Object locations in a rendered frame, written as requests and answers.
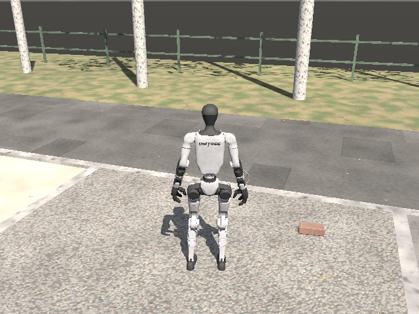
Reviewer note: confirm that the robot right hand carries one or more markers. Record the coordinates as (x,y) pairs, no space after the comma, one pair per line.
(243,197)

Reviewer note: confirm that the robot left hand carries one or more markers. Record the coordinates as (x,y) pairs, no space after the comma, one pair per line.
(175,193)

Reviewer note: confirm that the left robot shin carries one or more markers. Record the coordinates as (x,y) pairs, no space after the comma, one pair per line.
(191,239)

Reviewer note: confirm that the robot left upper arm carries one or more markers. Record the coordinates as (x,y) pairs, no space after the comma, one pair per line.
(186,148)

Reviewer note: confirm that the robot right upper arm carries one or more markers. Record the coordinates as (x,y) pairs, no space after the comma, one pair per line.
(233,149)

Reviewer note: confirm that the left robot forearm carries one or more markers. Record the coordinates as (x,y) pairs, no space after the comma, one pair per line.
(178,176)

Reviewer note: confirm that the right robot forearm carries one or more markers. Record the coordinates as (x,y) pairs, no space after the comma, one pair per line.
(240,177)

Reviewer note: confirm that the left robot thigh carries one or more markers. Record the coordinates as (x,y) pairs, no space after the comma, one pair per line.
(193,192)

